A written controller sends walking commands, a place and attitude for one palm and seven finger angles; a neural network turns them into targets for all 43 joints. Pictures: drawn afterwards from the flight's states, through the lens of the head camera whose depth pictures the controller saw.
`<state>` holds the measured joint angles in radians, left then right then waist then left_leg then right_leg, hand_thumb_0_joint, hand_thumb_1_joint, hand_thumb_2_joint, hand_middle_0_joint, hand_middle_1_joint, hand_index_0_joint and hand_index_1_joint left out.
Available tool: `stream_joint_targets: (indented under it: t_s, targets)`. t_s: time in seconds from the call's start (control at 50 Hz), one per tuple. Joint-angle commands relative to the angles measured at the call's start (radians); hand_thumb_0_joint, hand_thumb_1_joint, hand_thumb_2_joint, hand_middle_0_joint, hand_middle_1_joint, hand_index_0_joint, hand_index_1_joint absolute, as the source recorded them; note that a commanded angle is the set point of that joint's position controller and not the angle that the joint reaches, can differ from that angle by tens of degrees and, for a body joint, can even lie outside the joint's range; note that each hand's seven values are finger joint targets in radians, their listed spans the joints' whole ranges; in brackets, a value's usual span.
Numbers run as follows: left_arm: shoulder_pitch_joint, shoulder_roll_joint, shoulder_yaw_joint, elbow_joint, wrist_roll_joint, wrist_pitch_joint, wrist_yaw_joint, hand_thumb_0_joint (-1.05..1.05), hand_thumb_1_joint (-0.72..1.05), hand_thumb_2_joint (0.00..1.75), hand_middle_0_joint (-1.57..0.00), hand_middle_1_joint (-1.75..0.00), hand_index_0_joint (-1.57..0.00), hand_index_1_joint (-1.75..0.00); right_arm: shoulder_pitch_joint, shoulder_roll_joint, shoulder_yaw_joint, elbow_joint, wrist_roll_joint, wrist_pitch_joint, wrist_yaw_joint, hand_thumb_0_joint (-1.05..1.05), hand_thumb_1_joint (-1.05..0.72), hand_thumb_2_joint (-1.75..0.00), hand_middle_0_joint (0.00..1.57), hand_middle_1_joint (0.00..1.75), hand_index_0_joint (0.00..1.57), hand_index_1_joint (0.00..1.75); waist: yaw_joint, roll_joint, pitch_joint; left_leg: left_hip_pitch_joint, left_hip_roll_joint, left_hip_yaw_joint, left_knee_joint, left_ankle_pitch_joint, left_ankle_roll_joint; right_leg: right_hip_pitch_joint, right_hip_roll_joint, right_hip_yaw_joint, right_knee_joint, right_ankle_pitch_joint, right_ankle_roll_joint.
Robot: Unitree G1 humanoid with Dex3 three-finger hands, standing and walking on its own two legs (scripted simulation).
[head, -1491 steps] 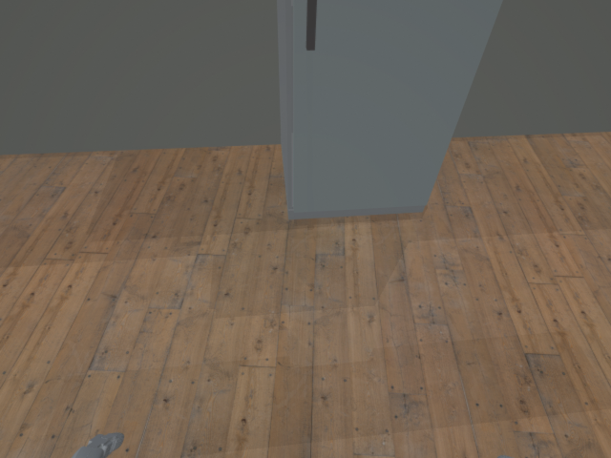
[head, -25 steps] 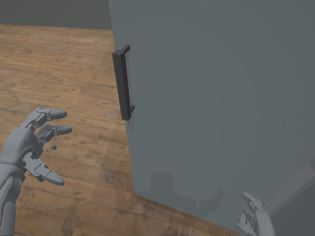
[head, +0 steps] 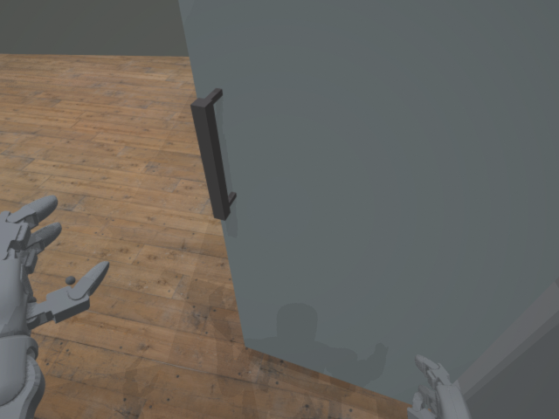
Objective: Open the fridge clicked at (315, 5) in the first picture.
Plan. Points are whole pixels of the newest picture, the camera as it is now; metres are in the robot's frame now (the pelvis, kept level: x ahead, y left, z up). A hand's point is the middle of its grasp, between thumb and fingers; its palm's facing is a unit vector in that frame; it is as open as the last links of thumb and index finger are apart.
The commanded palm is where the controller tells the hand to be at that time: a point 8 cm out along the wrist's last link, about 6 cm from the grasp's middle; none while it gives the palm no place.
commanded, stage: draw the hand back to the body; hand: left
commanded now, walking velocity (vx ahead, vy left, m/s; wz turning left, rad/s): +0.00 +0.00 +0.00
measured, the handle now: (219, 159) +0.46 +0.17 +0.14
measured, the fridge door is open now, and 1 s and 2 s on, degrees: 74 74 74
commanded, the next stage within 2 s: step back with the hand held close in 0.54 s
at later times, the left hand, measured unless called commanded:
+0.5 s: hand (79, 302) +0.18 +0.25 +0.15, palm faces +0.51 -0.78 -0.36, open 7.5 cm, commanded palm +0.13 +0.28 +0.17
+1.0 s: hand (63, 311) +0.18 +0.27 +0.14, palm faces +0.36 -0.79 -0.50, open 7.4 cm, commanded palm +0.12 +0.31 +0.17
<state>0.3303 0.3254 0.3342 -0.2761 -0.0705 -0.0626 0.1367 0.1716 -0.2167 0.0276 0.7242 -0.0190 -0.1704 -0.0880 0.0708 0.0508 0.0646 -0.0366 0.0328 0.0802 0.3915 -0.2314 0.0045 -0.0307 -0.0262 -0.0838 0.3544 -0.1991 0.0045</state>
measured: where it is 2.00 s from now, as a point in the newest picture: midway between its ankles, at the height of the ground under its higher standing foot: outside the picture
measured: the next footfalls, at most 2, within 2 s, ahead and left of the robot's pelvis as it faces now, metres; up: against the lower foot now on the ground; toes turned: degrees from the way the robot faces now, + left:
left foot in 1.42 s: -0.06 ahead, +0.15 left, +0.00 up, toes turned +4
right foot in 1.60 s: -0.11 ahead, -0.08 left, +0.00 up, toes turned +0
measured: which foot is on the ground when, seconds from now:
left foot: down 0.00-1.00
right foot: down 0.00-1.00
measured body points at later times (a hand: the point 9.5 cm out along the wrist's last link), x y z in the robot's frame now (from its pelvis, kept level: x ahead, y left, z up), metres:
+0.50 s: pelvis +0.00 -0.02 +0.00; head -0.02 -0.04 +0.45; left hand +0.15 +0.29 +0.17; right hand +0.19 -0.24 -0.09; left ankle +0.00 +0.11 -0.74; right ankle +0.01 -0.12 -0.75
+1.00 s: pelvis -0.03 +0.01 -0.01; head -0.01 +0.01 +0.44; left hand +0.15 +0.31 +0.17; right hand +0.14 -0.23 -0.09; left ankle +0.00 +0.11 -0.75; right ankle +0.01 -0.12 -0.74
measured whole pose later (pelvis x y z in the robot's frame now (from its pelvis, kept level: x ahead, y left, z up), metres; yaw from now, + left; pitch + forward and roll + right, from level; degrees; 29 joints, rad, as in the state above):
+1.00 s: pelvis -0.03 +0.01 -0.01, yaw -1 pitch -1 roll +0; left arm 0.56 0.42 0.38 -0.48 -0.04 -0.13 0.14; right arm 0.19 -0.22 0.01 0.58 0.00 -0.05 -0.11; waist 0.01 0.02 0.04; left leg -0.28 0.02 0.10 0.55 -0.26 0.03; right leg -0.29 -0.05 -0.05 0.53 -0.23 0.02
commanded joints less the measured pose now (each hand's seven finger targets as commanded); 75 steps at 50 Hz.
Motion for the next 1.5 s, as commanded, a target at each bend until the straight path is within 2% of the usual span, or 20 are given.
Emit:
stream_joint_targets:
  t_s: [0.0, 0.14, 0.26, 0.64, 0.66, 0.68, 0.72, 0.78, 0.86, 0.96, 1.04, 1.12, 1.16, 1.2, 1.24, 1.28, 1.36, 1.4, 1.44, 1.48]
  targets:
    - [-0.031, 0.192, 0.114, -0.254, -0.003, -0.076, 0.01, 0.0, 0.65, 0.78, -0.21, -0.45, -0.21, -0.45, -0.146, -0.123, -0.053, -0.172, 0.004, -0.048, -0.004, 0.0, -0.9, -0.9, 0.2, 0.3, 0.2, 0.3, 0.012, 0.023, -0.101, -0.047, -0.002, -0.036, -0.065, 0.207, -0.003, 0.037, 0.019, 0.041, -0.037, 0.135, -0.021]
    - [0.043, 0.201, 0.122, -0.334, 0.004, -0.092, 0.017, 0.0, 0.9, 0.9, -0.2, -0.3, -0.2, -0.3, -0.132, -0.121, -0.06, -0.179, 0.004, -0.057, -0.004, 0.0, -0.9, -0.9, 0.2, 0.3, 0.2, 0.3, 0.007, 0.041, -0.096, -0.034, -0.004, -0.025, -0.04, 0.246, -0.001, 0.016, 0.017, 0.045, -0.035, 0.174, -0.015]
    - [-0.016, 0.195, 0.112, -0.266, 0.006, -0.094, 0.02, 0.0, 0.9, 0.9, -0.2, -0.3, -0.2, -0.3, -0.135, -0.124, -0.062, -0.164, 0.007, -0.054, -0.02, 0.0, -0.9, -0.9, 0.2, 0.3, 0.2, 0.3, -0.005, -0.005, -0.018, -0.044, -0.007, -0.016, -0.046, 0.134, 0.011, -0.041, 0.012, 0.055, -0.074, 0.075, -0.011]
    - [-0.067, 0.177, 0.08, -0.315, 0.007, -0.115, 0.015, 0.0, 0.9, 0.9, -0.2, -0.3, -0.2, -0.3, -0.15, -0.108, -0.053, -0.166, 0.003, -0.068, -0.022, 0.0, -0.9, -0.9, 0.2, 0.3, 0.2, 0.3, -0.005, 0.006, -0.058, -0.018, -0.014, -0.017, -0.048, 0.138, 0.016, -0.022, 0.007, 0.058, -0.075, 0.08, -0.004]
    - [-0.253, 0.36, 0.241, -0.378, 0.021, -0.16, 0.027, 0.0, 0.9, 0.9, -0.2, -0.3, -0.2, -0.3, -0.13, -0.112, -0.03, -0.209, 0.021, -0.047, -0.011, 0.0, -0.9, -0.9, 0.2, 0.3, 0.2, 0.3, -0.044, 0.04, 0.031, -0.112, 0.009, -0.039, -0.003, 0.067, 0.016, -0.135, -0.044, 0.138, -0.098, 0.105, -0.013]
    - [-0.054, 0.219, 0.134, -0.243, 0.023, -0.147, 0.011, 0.0, 0.9, 0.9, -0.2, -0.3, -0.2, -0.3, -0.116, -0.1, -0.033, -0.172, 0.013, -0.028, -0.011, 0.0, -0.9, -0.9, 0.2, 0.3, 0.2, 0.3, -0.06, -0.085, 0.021, -0.133, 0.023, -0.049, 0.059, 0.07, 0.021, -0.197, -0.097, 0.139, -0.095, 0.152, -0.023]
    - [0.036, 0.185, 0.095, -0.241, 0.034, -0.126, 0.006, 0.0, 0.9, 0.9, -0.2, -0.3, -0.2, -0.3, -0.096, -0.099, -0.041, -0.205, 0.019, 0.0, 0.0, 0.0, -0.9, -0.9, 0.2, 0.3, 0.2, 0.3, -0.058, -0.163, -0.048, -0.128, 0.016, -0.038, 0.133, 0.064, 0.019, -0.214, -0.155, 0.172, -0.083, 0.171, -0.039]
    - [0.144, 0.207, 0.128, -0.294, 0.033, -0.133, 0.016, 0.0, 0.9, 0.9, -0.2, -0.3, -0.2, -0.3, -0.077, -0.109, -0.049, -0.234, 0.02, 0.026, -0.003, 0.0, -0.9, -0.9, 0.2, 0.3, 0.2, 0.3, -0.057, -0.04, -0.178, -0.134, 0.032, -0.045, 0.138, 0.162, 0.012, -0.16, -0.173, 0.148, 0.014, 0.268, -0.049]
    - [0.197, 0.278, 0.211, -0.419, 0.029, -0.139, 0.036, 0.0, 0.9, 0.9, -0.2, -0.3, -0.2, -0.3, -0.095, -0.122, -0.058, -0.285, 0.018, 0.057, -0.015, 0.0, -0.9, -0.9, 0.2, 0.3, 0.2, 0.3, -0.043, 0.041, -0.265, -0.143, 0.08, -0.092, 0.101, 0.368, 0.016, -0.132, -0.096, 0.081, 0.132, 0.281, -0.02]
    - [0.188, 0.281, 0.227, -0.467, 0.024, -0.151, 0.048, 0.0, 0.9, 0.9, -0.2, -0.3, -0.2, -0.3, -0.095, -0.128, -0.058, -0.315, 0.015, 0.059, -0.03, 0.0, -0.9, -0.9, 0.2, 0.3, 0.2, 0.3, -0.032, 0.116, -0.219, -0.24, 0.154, -0.177, -0.009, 0.394, 0.04, -0.163, -0.008, 0.047, 0.25, 0.037, 0.011]
    - [0.15, 0.226, 0.191, -0.393, 0.04, -0.166, 0.055, 0.0, 0.9, 0.9, -0.2, -0.3, -0.2, -0.3, -0.055, -0.137, -0.063, -0.288, 0.002, 0.032, -0.024, 0.0, -0.9, -0.9, 0.2, 0.3, 0.2, 0.3, -0.04, 0.194, -0.155, -0.357, 0.218, -0.192, -0.101, 0.2, 0.075, -0.19, 0.009, 0.053, 0.381, -0.189, 0.014]
    - [0.158, 0.209, 0.156, -0.327, 0.045, -0.162, 0.054, 0.0, 0.9, 0.9, -0.2, -0.3, -0.2, -0.3, -0.041, -0.137, -0.063, -0.266, 0.014, 0.022, -0.012, 0.0, -0.9, -0.9, 0.2, 0.3, 0.2, 0.3, -0.051, 0.032, -0.167, -0.281, 0.175, -0.162, 0.038, 0.268, 0.06, -0.215, -0.033, 0.114, 0.187, 0.017, -0.004]
    - [0.127, 0.249, 0.172, -0.336, 0.046, -0.163, 0.055, 0.0, 0.9, 0.9, -0.2, -0.3, -0.2, -0.3, -0.056, -0.134, -0.064, -0.264, 0.012, 0.035, -0.013, 0.0, -0.9, -0.9, 0.2, 0.3, 0.2, 0.3, -0.062, -0.107, -0.178, -0.292, 0.097, -0.113, 0.148, 0.159, 0.03, -0.225, -0.139, 0.251, 0.09, 0.277, -0.05]
    - [0.115, 0.25, 0.153, -0.342, 0.041, -0.152, 0.055, 0.0, 0.9, 0.9, -0.2, -0.3, -0.2, -0.3, -0.04, -0.102, -0.067, -0.266, 0.03, 0.047, -0.006, 0.0, -0.9, -0.9, 0.2, 0.3, 0.2, 0.3, -0.068, -0.276, -0.217, -0.294, -0.003, -0.047, 0.339, -0.066, -0.008, -0.236, -0.278, 0.368, 0.001, 0.34, -0.119]
    - [0.128, 0.281, 0.183, -0.367, 0.044, -0.159, 0.059, 0.0, 0.9, 0.9, -0.2, -0.3, -0.2, -0.3, -0.061, -0.091, -0.061, -0.266, 0.031, 0.048, -0.008, 0.0, -0.9, -0.9, 0.2, 0.3, 0.2, 0.3, -0.047, -0.258, -0.186, -0.363, -0.025, -0.083, 0.523, -0.234, -0.007, -0.27, -0.326, 0.366, -0.034, 0.275, -0.163]
    - [0.143, 0.296, 0.21, -0.397, 0.045, -0.16, 0.063, 0.0, 0.9, 0.9, -0.2, -0.3, -0.2, -0.3, -0.065, -0.081, -0.048, -0.268, 0.026, 0.049, -0.011, 0.0, -0.9, -0.9, 0.2, 0.3, 0.2, 0.3, -0.057, -0.191, -0.175, -0.382, -0.001, -0.105, 0.501, -0.227, -0.007, -0.246, -0.315, 0.31, 0.025, 0.359, -0.165]
    - [0.142, 0.301, 0.224, -0.451, 0.041, -0.172, 0.079, 0.0, 0.9, 0.9, -0.2, -0.3, -0.2, -0.3, -0.073, -0.112, -0.049, -0.262, 0.019, 0.056, -0.038, 0.0, -0.9, -0.9, 0.2, 0.3, 0.2, 0.3, -0.074, -0.02, -0.179, -0.221, 0.03, -0.077, 0.065, 0.065, 0.003, -0.271, -0.159, 0.148, 0.186, 0.244, -0.052]
    - [0.184, 0.286, 0.231, -0.472, 0.035, -0.182, 0.082, 0.0, 0.9, 0.9, -0.2, -0.3, -0.2, -0.3, -0.078, -0.126, -0.058, -0.293, 0.018, 0.046, -0.045, 0.0, -0.9, -0.9, 0.2, 0.3, 0.2, 0.3, -0.045, 0.243, -0.202, -0.312, 0.244, -0.309, -0.048, 0.288, 0.088, -0.267, -0.004, 0.079, 0.37, -0.14, 0.022]
    - [0.237, 0.267, 0.245, -0.395, 0.03, -0.189, 0.074, 0.0, 0.9, 0.9, -0.2, -0.3, -0.2, -0.3, -0.056, -0.124, -0.07, -0.269, 0.012, 0.026, -0.036, 0.0, -0.9, -0.9, 0.2, 0.3, 0.2, 0.3, -0.043, 0.198, -0.198, -0.394, 0.26, -0.28, -0.095, 0.139, 0.118, -0.245, 0.033, 0.085, 0.491, -0.285, 0.014]
    - [0.19, 0.262, 0.232, -0.435, 0.037, -0.192, 0.065, 0.0, 0.9, 0.9, -0.2, -0.3, -0.2, -0.3, -0.052, -0.126, -0.074, -0.262, 0.004, 0.012, -0.026, 0.0, -0.9, -0.9, 0.2, 0.3, 0.2, 0.3, -0.05, 0.185, -0.167, -0.374, 0.25, -0.259, -0.03, 0.316, 0.124, -0.244, 0.02, 0.089, 0.42, -0.199, 0.018]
